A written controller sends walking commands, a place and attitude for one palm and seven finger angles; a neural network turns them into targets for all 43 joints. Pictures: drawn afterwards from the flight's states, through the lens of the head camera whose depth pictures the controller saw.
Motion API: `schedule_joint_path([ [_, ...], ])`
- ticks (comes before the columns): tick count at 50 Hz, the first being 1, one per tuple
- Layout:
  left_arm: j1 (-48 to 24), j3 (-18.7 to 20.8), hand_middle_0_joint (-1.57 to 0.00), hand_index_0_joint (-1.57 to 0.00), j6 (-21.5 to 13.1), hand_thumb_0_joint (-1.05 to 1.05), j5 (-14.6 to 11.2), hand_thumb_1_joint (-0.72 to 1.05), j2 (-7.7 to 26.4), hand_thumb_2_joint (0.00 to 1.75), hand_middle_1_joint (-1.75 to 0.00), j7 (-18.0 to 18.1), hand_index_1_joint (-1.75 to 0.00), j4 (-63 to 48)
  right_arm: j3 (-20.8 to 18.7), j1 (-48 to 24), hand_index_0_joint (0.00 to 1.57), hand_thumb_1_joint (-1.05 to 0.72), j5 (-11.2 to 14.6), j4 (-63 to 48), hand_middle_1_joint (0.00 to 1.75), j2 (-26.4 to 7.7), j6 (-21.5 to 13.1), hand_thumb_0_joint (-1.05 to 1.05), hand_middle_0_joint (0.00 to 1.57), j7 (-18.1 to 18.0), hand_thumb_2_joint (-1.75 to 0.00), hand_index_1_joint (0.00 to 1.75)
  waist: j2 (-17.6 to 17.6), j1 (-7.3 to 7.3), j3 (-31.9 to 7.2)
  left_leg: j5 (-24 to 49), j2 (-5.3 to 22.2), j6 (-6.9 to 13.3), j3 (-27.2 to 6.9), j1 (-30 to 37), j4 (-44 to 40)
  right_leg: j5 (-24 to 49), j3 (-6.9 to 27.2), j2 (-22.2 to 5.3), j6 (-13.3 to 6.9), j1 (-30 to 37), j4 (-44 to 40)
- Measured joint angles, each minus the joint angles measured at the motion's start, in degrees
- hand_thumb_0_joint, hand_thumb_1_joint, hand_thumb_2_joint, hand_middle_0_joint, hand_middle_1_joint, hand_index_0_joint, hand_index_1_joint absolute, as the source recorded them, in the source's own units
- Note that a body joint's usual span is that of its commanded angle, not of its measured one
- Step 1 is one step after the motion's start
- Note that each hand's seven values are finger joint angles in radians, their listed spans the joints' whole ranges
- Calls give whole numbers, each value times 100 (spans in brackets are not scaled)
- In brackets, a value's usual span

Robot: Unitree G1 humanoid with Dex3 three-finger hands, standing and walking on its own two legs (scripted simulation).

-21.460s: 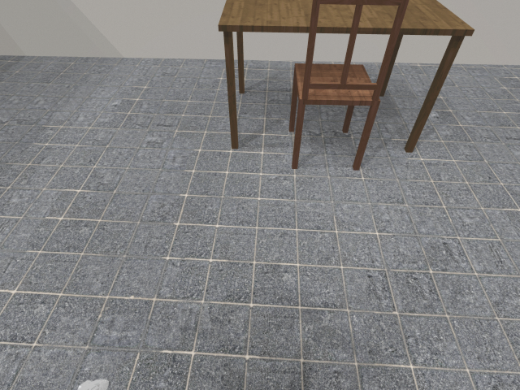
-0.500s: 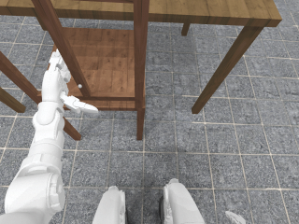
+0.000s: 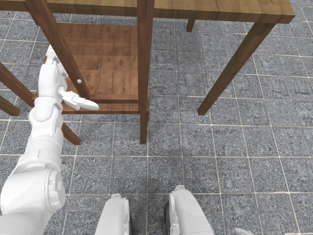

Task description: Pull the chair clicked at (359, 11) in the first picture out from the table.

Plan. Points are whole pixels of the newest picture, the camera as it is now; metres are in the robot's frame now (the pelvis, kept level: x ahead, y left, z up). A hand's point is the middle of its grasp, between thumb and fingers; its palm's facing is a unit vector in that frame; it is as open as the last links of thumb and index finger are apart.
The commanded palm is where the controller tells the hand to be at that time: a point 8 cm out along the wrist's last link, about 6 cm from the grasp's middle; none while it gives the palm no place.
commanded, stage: push the fingers through the gap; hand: left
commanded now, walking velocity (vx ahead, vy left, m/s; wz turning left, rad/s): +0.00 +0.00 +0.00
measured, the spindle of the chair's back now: (68, 61) +0.52 +0.18 +0.06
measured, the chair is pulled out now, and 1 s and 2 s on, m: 0.00 0.00 0.02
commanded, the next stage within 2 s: hook a spindle and tug to test in 0.10 s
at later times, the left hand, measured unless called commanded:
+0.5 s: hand (82, 80) +0.49 +0.15 +0.03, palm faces -0.04 -1.00 -0.06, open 15.9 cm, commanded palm +0.46 +0.20 +0.03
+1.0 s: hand (80, 79) +0.49 +0.16 +0.03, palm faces -0.04 -1.00 -0.05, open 7.0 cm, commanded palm +0.46 +0.20 +0.03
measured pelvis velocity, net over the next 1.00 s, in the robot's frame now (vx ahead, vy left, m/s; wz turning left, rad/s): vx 0.01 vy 0.00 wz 0.00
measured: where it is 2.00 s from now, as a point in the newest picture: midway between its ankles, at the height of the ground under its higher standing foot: outside the picture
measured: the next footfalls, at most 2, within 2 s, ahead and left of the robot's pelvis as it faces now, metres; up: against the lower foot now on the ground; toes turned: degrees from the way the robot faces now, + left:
none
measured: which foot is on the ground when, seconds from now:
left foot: down 0.00-1.00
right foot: down 0.00-1.00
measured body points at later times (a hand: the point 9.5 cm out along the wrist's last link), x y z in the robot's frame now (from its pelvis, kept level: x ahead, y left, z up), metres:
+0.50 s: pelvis +0.00 +0.00 +0.00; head +0.16 +0.01 +0.42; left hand +0.48 +0.21 +0.03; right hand +0.06 -0.26 -0.12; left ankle +0.01 +0.10 -0.62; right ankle +0.04 -0.13 -0.62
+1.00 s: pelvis +0.01 +0.00 +0.00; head +0.17 +0.02 +0.43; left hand +0.49 +0.21 +0.03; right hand +0.06 -0.26 -0.12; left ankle +0.01 +0.10 -0.62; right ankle +0.04 -0.13 -0.62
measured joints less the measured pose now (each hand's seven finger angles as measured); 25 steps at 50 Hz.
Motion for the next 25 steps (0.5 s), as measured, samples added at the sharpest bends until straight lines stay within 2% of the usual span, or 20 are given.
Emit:
schedule_joint_path([
  [7, 6, 107, -6, -6, -30, -1, 31, -49, 1, 30, -8, 73, -8, -129, -11, -52, 20, -91, -34, -51, 30, 15, 14, 0, 20, -10, -90, 30, -2, -61, 7, -18, 15, 0, 2, -42, 23, -2, 5, 17, 2, -43, 9],
  [15, 80, -100, -7, -7, 51, -1, 14, -49, -88, 30, -11, 111, -11, -141, -19, -42, 20, -91, -5, -65, 30, 32, 99, 0, 20, 33, -90, 30, 20, -1, -38, -15, 2, 2, 8, 62, -56, -9, 12, 9, 9, 58, -58],
  [19, 140, -72, -11, -11, 55, -1, 2, -49, -167, 30, -21, 194, -21, -188, -17, -57, 20, -91, -12, -85, 30, 47, 103, 0, 20, 27, -90, 30, 14, -1, -45, -7, -2, 0, 16, 88, -81, -7, 20, 6, 7, 77, -70],
  [25, 152, -82, -19, -19, -95, -1, 66, -49, -163, 30, -47, 250, -46, -182, -19, -86, 20, -91, -29, -81, 30, 61, 86, 0, 20, 40, -90, 30, -2, -5, -31, -14, 0, -11, 11, 94, -59, -20, 18, 8, -4, 77, -37],
])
